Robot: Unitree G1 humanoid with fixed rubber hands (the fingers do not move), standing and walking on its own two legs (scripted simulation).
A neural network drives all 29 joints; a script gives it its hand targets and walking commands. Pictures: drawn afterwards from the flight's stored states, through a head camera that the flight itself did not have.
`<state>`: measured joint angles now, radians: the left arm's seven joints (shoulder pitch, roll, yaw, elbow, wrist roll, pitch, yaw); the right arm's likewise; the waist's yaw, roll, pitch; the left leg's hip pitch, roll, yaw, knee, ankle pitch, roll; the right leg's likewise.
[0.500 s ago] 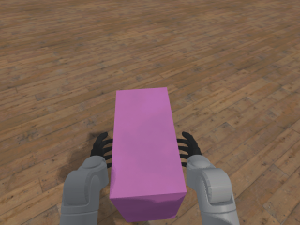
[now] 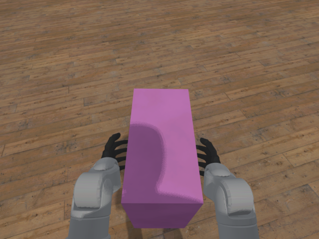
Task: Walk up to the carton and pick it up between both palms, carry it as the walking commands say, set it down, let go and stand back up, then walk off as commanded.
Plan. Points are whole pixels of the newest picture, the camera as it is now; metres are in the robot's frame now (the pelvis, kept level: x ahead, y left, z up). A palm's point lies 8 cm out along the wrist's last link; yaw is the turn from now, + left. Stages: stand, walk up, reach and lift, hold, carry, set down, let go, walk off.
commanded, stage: carry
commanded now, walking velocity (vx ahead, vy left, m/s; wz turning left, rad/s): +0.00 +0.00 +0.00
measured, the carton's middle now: (160, 161) +0.33 +0.00 +0.01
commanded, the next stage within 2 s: none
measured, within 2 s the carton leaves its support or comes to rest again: neither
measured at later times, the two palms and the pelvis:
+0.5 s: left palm (143, 110) +0.48 +0.05 +0.06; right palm (223, 120) +0.43 -0.18 +0.05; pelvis +0.16 -0.02 -0.02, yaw -9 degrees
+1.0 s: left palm (196, 85) +0.63 -0.14 +0.03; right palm (267, 94) +0.56 -0.36 +0.04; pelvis +0.31 -0.18 -0.06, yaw -7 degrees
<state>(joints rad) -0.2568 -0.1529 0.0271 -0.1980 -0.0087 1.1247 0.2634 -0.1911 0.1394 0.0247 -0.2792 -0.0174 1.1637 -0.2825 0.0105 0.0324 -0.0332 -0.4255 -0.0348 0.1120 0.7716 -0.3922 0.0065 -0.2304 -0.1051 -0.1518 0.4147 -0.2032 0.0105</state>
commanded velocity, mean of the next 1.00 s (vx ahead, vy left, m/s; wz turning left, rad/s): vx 0.33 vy -0.13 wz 0.00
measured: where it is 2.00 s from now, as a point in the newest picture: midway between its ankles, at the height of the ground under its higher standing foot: (204, 156)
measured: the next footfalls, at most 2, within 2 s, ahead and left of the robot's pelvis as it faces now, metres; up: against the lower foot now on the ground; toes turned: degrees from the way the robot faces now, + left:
left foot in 0.12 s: +0.20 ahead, +0.09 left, +0.00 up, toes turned +3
right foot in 0.98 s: +0.51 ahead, -0.40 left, +0.00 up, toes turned -11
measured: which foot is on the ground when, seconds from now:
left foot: up 0.00-0.10, down 0.12-0.96, up 0.98-1.00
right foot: down 0.00-0.76, up 0.78-0.96, down 0.98-1.00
